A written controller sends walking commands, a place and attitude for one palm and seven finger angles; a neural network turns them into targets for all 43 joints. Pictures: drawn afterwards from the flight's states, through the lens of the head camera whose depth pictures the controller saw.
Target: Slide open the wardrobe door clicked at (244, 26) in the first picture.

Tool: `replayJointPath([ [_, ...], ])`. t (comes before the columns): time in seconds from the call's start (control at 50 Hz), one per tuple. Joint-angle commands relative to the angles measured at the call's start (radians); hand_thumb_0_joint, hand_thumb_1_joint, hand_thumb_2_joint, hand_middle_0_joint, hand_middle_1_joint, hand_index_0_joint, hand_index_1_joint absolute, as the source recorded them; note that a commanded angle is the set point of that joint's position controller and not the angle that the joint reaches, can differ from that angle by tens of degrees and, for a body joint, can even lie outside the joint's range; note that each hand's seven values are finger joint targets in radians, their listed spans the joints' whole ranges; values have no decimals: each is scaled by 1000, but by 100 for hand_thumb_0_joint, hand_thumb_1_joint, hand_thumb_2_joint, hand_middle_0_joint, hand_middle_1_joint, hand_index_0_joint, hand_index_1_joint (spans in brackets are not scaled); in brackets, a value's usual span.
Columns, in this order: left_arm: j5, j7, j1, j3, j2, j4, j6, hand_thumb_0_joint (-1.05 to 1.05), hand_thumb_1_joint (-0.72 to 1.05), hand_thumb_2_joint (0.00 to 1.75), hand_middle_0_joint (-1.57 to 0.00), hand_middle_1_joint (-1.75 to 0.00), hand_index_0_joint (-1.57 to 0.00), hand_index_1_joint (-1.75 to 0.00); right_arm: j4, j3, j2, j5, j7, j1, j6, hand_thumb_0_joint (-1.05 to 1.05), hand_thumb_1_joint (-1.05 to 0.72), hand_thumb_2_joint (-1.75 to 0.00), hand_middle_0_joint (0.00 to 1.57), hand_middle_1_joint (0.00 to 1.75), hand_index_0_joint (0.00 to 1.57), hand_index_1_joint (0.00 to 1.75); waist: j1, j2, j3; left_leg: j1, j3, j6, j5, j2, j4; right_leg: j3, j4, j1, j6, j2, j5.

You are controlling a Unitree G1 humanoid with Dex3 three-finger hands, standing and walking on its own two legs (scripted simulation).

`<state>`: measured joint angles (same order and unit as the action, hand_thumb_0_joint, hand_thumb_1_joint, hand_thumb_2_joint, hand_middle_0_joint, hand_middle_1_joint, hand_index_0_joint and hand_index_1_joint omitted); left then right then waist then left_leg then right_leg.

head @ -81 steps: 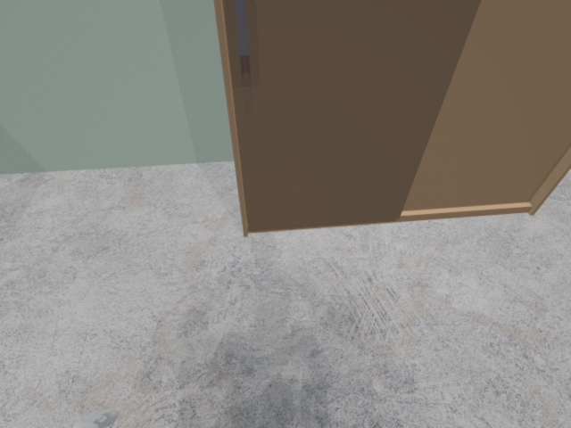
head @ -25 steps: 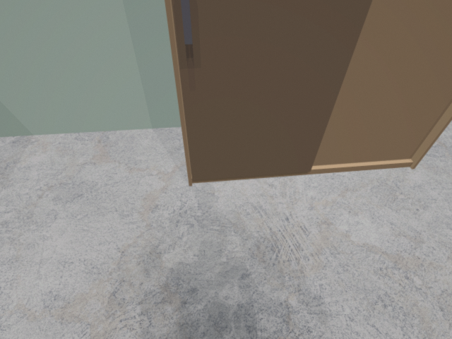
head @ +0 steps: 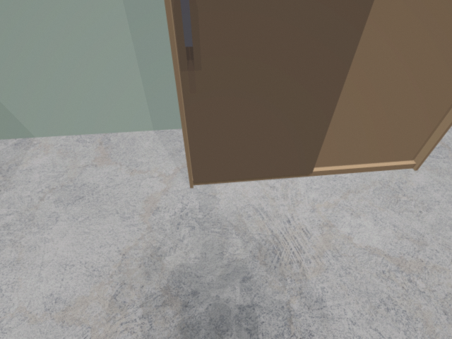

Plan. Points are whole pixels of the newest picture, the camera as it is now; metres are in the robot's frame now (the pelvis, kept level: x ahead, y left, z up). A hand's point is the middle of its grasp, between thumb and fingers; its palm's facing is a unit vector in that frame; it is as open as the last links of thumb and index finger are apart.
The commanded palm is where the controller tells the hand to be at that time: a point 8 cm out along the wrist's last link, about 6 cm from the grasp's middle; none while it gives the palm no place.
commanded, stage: walk to a spot facing it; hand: left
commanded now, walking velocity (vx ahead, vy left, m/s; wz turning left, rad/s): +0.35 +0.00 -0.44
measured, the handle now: (185, 8) +1.03 +0.20 +0.18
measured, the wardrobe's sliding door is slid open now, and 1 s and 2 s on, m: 0.00 0.00 0.00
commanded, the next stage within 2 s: turn to face it in 0.56 s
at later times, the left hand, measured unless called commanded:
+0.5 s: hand out of the picture +0.07 +0.14 -0.17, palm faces -0.07 -0.98 -0.18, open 7.3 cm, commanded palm none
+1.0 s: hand (173, 231) +0.41 +0.17 -0.18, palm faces -0.07 -0.98 -0.17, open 7.3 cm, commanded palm none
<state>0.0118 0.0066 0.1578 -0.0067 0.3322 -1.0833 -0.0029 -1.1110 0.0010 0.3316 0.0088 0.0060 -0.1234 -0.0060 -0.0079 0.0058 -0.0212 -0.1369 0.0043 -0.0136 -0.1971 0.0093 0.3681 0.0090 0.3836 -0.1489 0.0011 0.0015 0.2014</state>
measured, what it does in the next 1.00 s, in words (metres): walks ahead: left foot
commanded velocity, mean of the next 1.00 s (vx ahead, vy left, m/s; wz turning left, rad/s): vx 0.20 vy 0.00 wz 0.04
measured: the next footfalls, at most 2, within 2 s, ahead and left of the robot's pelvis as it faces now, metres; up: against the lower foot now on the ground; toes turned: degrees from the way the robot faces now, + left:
left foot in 0.70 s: +0.40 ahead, +0.05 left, +0.00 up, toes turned -5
right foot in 1.24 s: +0.35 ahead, -0.14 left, +0.00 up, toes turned -3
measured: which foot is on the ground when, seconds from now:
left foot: down 0.00-0.32, up 0.34-0.68, down 0.70-1.00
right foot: down 0.00-0.70, up 0.72-1.00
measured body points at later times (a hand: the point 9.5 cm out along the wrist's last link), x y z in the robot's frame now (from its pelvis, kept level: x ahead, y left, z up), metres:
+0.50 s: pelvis +0.13 -0.03 -0.01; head +0.14 -0.04 +0.44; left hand +0.07 +0.19 -0.16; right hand +0.13 -0.27 -0.17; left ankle +0.16 +0.09 -0.66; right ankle +0.02 -0.11 -0.75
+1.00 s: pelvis +0.29 +0.01 -0.01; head +0.31 +0.02 +0.44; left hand +0.42 +0.22 -0.16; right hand +0.28 -0.24 -0.15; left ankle +0.36 +0.05 -0.75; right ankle +0.30 -0.14 -0.69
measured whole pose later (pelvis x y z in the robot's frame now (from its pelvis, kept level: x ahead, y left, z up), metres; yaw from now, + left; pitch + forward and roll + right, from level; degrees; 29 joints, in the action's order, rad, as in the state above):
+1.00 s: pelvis +0.29 +0.01 -0.01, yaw -7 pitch -1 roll +0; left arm 0.03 0.02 0.17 0.06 0.17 -0.95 0.00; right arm -1.04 -0.05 0.18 0.01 0.02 -0.27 -0.01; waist 0.01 -0.03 -0.04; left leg -0.30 -0.07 0.11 -0.15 -0.07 0.46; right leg -0.01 1.00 -0.51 -0.05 -0.07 0.35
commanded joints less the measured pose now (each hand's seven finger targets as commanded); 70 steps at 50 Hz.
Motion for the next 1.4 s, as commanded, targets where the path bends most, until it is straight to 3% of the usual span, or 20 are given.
replayJointPath([
  [0.0, 9, -7, 52, 30, 107, 43, 14, 0, 90, 90, -20, -30, -20, -30, 45, -21, 98, 15, -1, -62, -1, 0, -90, -90, 20, 30, 20, 30, 7, -34, -31, -52, 48, 22, -310, 93, -38, 147, -76, -111, 35, -88, 327],
  [0.12, 12, -26, 130, 55, 63, 86, -2, 0, 90, 90, -20, -30, -20, -30, 75, -48, 112, 13, 4, -134, -22, 0, -90, -90, 20, 30, 20, 30, 11, 24, -114, -60, 108, 84, -380, 164, -4, 148, 95, -247, 71, -24, 306],
  [0.2, 9, -34, 113, 58, -7, 126, -22, 0, 90, 90, -20, -30, -20, -30, 76, -74, 125, 7, 8, -204, -39, 0, -90, -90, 20, 30, 20, 30, 31, 194, -113, 48, 211, 168, -303, 317, -94, -29, 310, -367, 32, 10, 251],
  [0.24, 11, -36, 149, 62, -31, 120, -32, 0, 90, 90, -20, -30, -20, -30, 71, -71, 96, 10, 9, -202, -43, 0, -90, -90, 20, 30, 20, 30, 2, 158, -110, 16, 134, 153, -109, 293, 15, -40, 240, -280, 33, -2, 222],
  [0.26, 13, -35, 240, 68, -30, 84, -37, 0, 90, 90, -20, -30, -20, -30, 77, -68, 73, 10, 10, -173, -43, 0, -90, -90, 20, 30, 20, 30, -44, 74, -86, -98, 39, 109, -44, 232, 174, -10, 133, -100, 60, -2, 133],
  [0.3, 11, -5, 539, 101, 105, -19, -59, 0, 90, 90, -20, -30, -20, -30, 172, -41, -36, 7, -2, -14, -63, 0, -90, -90, 20, 30, 20, 30, -146, -368, -53, -608, -165, 3, -360, 10, 728, 575, -98, 302, 216, -330, -240],
  [0.32, 7, 11, 596, 93, 85, -43, -65, 0, 90, 90, -20, -30, -20, -30, 185, -44, -13, 13, 2, 40, -68, 0, -90, -90, 20, 30, 20, 30, -159, -304, -60, -671, -57, 9, -370, 37, 827, 598, -59, 335, 239, -334, -483],
  [0.38, 17, 28, 509, 73, 3, -21, -68, 0, 90, 90, -20, -30, -20, -30, 167, -50, -52, 13, -6, 40, -65, 0, -90, -90, 20, 30, 20, 30, -97, -42, -73, -708, -42, 3, -253, 98, 842, 414, -27, 321, 241, -294, -488],
  [0.5, 15, 31, 379, 54, -54, -1, -83, 0, 90, 90, -20, -30, -20, -30, 180, -53, -110, 1, -34, 27, -31, 0, -90, -90, 20, 30, 20, 30, 1, -127, -139, -507, -114, -16, 10, 82, 594, 184, -180, 26, 167, -168, -397],
  [0.62, 10, 38, 345, 75, -16, -18, -84, 0, 90, 90, -20, -30, -20, -30, 149, -61, -97, -1, -18, -105, -57, 0, -90, -90, 20, 30, 20, 30, 71, -126, -25, -95, -148, 38, 113, -8, 260, 110, 39, 39, 110, -140, -703],
  [0.66, -1, 36, 386, 74, -51, -23, -80, 0, 90, 90, -20, -30, -20, -30, 75, -78, -6, 14, 3, -353, -59, 0, -90, -90, 20, 30, 20, 30, 149, 14, 154, 234, -25, 74, 288, 92, 200, 62, 429, -51, 65, -67, -448],
  [0.68, -16, 29, 480, 68, -114, -19, -74, 0, 90, 90, -20, -30, -20, -30, 64, -95, 75, 22, 10, -414, -60, 0, -90, -90, 20, 30, 20, 30, 118, 262, 272, 398, 338, 189, 517, 375, 141, -14, 772, -251, 28, 67, 240],
  [0.72, -3, 34, 413, 56, -124, 13, -62, 0, 90, 90, -20, -30, -20, -30, 87, -78, 49, -3, 18, -302, -43, 0, -90, -90, 20, 30, 20, 30, 61, 134, 127, 169, 448, 288, 461, 438, -47, 46, 1001, -334, 31, -1, 336],
  [0.84, 13, 15, 306, 60, -151, 46, 2, 0, 90, 90, -20, -30, -20, -30, 118, -51, -66, 6, 19, -120, -55, 0, -90, -90, 20, 30, 20, 30, -43, 77, 5, -245, 142, 197, 301, 209, -111, -20, 745, -224, -32, -80, 174],
  [1.02, 14, 17, 61, 87, -100, 173, 30, 0, 90, 90, -20, -30, -20, -30, 152, -86, 0, 16, 11, -174, -10, 0, -90, -90, 20, 30, 20, 30, 19, 96, 6, -175, 285, 207, -16, 200, -137, -16, 526, -317, -61, -68, 139],
  [1.18, -2, 29, 88, 80, -92, 193, 8, 0, 90, 90, -20, -30, -20, -30, 165, -98, 13, 10, 13, -186, 3, 0, -90, -90, 20, 30, 20, 30, -2, 73, 92, -127, 313, 165, 288, 155, 37, -26, 87, -59, -41, -21, 61],
  [1.2, -1, 34, 112, 83, -68, 186, 0, 0, 90, 90, -20, -30, -20, -30, 168, -95, -9, 2, 10, -182, 2, 0, -90, -90, 20, 30, 20, 30, -11, 32, 107, -198, 277, 119, 230, 119, 92, 12, -31, 59, -30, -67, -30],
  [1.24, 14, 43, 136, 103, 55, 188, -7, 0, 90, 90, -20, -30, -20, -30, 206, -85, -79, -3, 5, -166, 3, 0, -90, -90, 20, 30, 20, 30, -18, -288, 71, -453, 7, -5, -292, -81, 387, 324, -89, 162, 138, -437, -286],
  [1.26, 9, 42, 126, 98, 43, 196, -7, 0, 90, 90, -20, -30, -20, -30, 199, -98, -39, 9, 6, -165, 15, 0, -90, -90, 20, 30, 20, 30, -12, -176, 61, -413, 24, -8, -346, -51, 567, 273, -80, 63, 190, -465, -385],
  [1.38, 10, 38, 89, 84, -19, 190, -17, 0, 90, 90, -20, -30, -20, -30, 162, -91, -82, 10, -9, -144, 52, 0, -90, -90, 20, 30, 20, 30, 18, -125, -16, -418, 2, -41, -197, 16, 755, 37, -63, 7, 136, -303, -356],
])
